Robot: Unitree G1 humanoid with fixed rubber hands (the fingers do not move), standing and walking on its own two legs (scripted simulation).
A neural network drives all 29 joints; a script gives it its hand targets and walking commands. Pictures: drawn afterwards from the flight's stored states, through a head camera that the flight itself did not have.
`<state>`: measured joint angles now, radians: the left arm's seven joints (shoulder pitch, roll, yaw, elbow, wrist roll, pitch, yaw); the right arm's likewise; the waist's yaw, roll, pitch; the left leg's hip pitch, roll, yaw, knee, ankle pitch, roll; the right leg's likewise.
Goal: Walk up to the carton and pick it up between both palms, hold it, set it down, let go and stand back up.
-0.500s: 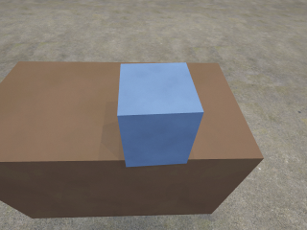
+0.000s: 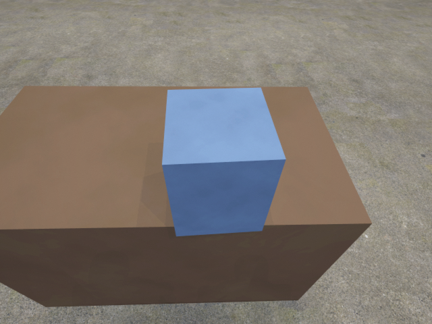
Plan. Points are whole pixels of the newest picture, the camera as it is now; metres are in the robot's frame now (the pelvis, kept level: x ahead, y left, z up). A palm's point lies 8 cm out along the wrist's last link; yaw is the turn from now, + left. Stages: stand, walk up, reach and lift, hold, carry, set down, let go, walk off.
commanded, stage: stand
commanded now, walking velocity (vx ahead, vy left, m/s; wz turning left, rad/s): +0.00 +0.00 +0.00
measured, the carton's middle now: (217, 164) +0.43 +0.02 +0.04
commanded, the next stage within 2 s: none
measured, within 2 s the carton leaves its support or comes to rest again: neither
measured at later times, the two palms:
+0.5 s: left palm out of the picture +0.06 +0.29 -0.11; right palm out of the picture +0.08 -0.27 -0.12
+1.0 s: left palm out of the picture +0.06 +0.29 -0.10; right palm out of the picture +0.09 -0.27 -0.12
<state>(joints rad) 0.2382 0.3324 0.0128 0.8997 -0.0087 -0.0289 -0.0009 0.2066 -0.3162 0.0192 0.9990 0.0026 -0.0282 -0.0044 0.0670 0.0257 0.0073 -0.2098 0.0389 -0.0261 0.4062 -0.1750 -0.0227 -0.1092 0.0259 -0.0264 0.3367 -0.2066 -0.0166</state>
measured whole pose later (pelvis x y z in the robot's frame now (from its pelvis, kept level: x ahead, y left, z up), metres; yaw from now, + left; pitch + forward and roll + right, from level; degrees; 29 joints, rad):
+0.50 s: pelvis +0.00 +0.00 +0.00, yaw +0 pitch -1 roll -1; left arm 0.24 0.33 0.01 0.90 -0.01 -0.02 0.00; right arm 0.21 -0.32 0.02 1.00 0.00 -0.03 0.00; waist 0.07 0.03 0.01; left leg -0.21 0.04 -0.03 0.40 -0.17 -0.02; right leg -0.11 0.03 -0.03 0.34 -0.21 -0.02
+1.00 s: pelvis +0.00 +0.00 +0.00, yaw +0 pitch -1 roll -1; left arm 0.22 0.33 0.01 0.90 -0.01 -0.03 0.00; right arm 0.21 -0.32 0.02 1.00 0.00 -0.03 0.00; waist 0.07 0.03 0.01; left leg -0.21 0.04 -0.03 0.40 -0.18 -0.02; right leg -0.11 0.03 -0.03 0.34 -0.21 -0.02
